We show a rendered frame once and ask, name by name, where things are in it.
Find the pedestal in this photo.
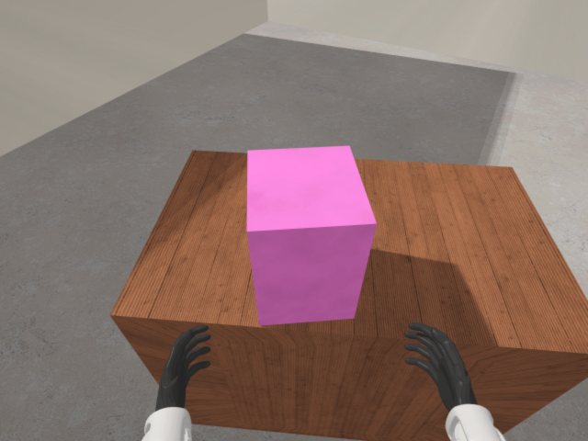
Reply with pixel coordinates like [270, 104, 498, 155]
[110, 151, 588, 441]

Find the robot left forearm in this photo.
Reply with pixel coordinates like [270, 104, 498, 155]
[142, 407, 192, 441]

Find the robot left hand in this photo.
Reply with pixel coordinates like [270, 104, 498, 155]
[155, 325, 211, 411]

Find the carton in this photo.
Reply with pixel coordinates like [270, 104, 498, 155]
[247, 146, 377, 326]

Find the robot right forearm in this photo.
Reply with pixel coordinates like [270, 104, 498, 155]
[446, 404, 506, 441]

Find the robot right hand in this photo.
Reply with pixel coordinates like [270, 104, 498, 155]
[404, 322, 478, 412]

